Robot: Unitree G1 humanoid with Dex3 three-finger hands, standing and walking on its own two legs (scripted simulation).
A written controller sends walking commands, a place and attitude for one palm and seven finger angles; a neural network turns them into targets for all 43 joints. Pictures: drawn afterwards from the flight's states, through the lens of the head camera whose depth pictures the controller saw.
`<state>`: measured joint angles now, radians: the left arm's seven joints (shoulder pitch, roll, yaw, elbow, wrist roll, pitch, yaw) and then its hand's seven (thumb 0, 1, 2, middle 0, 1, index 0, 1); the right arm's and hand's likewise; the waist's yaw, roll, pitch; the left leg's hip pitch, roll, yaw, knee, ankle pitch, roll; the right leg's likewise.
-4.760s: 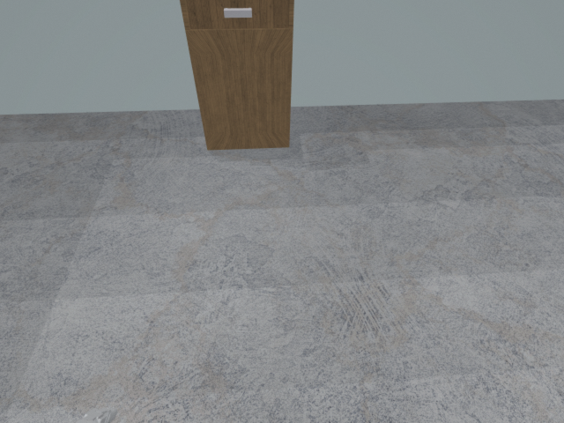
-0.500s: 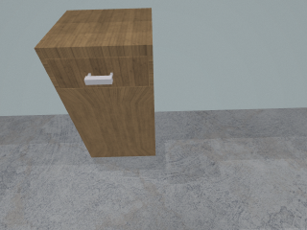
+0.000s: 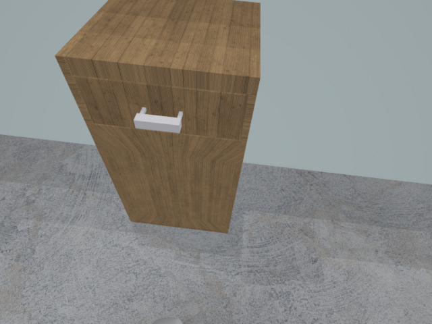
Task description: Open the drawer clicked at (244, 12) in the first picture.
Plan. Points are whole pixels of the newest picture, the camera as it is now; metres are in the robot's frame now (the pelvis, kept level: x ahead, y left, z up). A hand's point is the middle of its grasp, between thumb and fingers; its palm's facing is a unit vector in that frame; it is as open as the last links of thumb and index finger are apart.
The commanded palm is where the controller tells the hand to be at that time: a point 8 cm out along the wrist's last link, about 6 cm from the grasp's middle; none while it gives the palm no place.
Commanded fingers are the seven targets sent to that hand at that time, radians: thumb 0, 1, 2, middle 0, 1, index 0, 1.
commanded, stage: come to a stop and stand still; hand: left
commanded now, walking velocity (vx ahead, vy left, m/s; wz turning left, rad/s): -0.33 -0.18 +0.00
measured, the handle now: (160, 117) +0.59 +0.22 -0.01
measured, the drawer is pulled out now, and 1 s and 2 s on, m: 0.00 0.00 0.00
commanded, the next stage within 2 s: look again from close up in 1.16 s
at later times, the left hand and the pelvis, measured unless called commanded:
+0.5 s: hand (149, 321) +0.14 +0.15 -0.14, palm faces +0.01 -0.95 -0.32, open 7.4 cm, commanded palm none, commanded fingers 0.00 0.90 0.90 -0.20 -0.30 -0.20 -0.30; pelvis +0.05 -0.05 +0.01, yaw -1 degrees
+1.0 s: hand out of the picture -0.01 +0.18 -0.16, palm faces +0.07 -0.98 -0.20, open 7.4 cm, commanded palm none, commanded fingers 0.00 0.90 0.90 -0.20 -0.30 -0.20 -0.30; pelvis -0.01 -0.01 +0.02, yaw +0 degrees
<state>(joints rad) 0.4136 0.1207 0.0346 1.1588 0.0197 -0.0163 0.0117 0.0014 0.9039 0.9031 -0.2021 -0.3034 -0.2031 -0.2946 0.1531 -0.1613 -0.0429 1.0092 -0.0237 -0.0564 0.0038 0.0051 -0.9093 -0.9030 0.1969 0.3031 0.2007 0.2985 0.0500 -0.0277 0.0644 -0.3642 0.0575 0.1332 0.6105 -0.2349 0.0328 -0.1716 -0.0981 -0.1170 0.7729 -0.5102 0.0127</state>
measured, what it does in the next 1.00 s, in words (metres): steps on the spot: right foot, then left foot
